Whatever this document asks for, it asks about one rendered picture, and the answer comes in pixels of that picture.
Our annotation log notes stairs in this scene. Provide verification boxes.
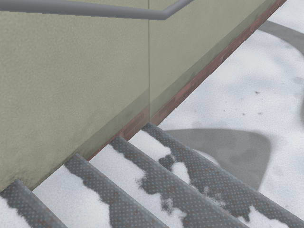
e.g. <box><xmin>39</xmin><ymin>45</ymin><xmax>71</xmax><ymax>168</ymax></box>
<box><xmin>0</xmin><ymin>122</ymin><xmax>304</xmax><ymax>228</ymax></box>

